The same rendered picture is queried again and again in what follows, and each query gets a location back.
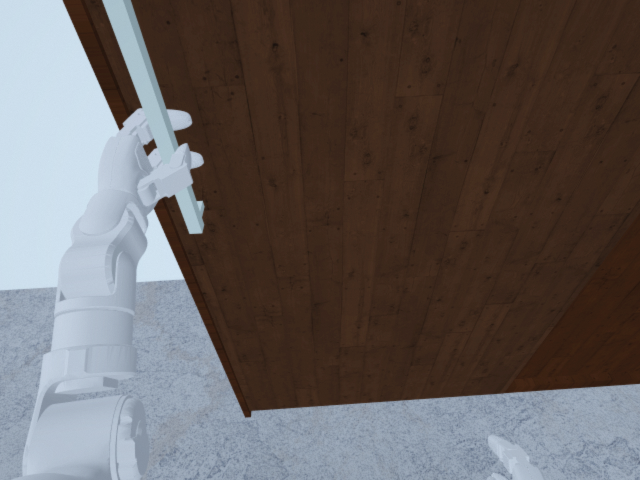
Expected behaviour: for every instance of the handle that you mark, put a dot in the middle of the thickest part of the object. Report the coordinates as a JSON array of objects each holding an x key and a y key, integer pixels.
[{"x": 128, "y": 34}]

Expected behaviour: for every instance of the robot left forearm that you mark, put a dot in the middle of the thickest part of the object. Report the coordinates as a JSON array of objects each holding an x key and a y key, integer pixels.
[{"x": 95, "y": 302}]

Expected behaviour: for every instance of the left robot hand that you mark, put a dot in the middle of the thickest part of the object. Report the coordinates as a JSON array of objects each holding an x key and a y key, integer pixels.
[{"x": 124, "y": 165}]

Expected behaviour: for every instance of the wardrobe door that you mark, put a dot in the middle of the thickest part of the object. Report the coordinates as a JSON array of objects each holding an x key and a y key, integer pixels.
[
  {"x": 402, "y": 197},
  {"x": 600, "y": 331}
]

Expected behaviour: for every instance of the right robot hand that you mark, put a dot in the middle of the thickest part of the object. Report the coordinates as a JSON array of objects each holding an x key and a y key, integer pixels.
[{"x": 514, "y": 459}]

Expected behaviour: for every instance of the left robot upper arm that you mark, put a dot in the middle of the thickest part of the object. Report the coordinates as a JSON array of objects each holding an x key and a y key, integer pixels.
[{"x": 94, "y": 439}]

